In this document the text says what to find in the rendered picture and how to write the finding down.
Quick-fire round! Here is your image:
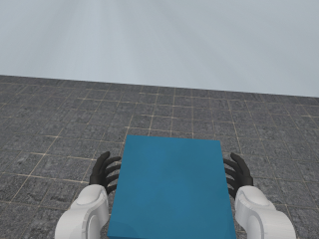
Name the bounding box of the left robot hand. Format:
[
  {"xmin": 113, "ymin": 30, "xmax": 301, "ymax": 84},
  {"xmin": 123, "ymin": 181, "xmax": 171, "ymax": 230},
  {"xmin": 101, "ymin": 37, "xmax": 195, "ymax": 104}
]
[{"xmin": 89, "ymin": 151, "xmax": 122, "ymax": 195}]

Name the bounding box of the robot right forearm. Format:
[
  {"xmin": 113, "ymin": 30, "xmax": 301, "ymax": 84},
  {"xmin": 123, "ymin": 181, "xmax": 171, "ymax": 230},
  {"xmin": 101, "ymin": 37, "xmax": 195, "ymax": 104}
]
[{"xmin": 234, "ymin": 185, "xmax": 296, "ymax": 239}]

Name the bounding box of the carton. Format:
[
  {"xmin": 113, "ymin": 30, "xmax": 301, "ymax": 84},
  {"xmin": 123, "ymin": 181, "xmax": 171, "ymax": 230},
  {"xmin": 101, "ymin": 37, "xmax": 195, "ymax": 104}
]
[{"xmin": 107, "ymin": 134, "xmax": 236, "ymax": 239}]

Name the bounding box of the robot left forearm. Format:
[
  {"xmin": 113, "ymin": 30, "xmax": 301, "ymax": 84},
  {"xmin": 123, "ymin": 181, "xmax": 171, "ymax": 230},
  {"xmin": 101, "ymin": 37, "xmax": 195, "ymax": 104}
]
[{"xmin": 54, "ymin": 184, "xmax": 110, "ymax": 239}]

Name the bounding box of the right robot hand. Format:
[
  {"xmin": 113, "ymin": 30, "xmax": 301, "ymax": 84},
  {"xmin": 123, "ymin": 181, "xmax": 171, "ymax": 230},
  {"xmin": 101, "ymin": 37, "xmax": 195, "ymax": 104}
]
[{"xmin": 223, "ymin": 152, "xmax": 254, "ymax": 200}]

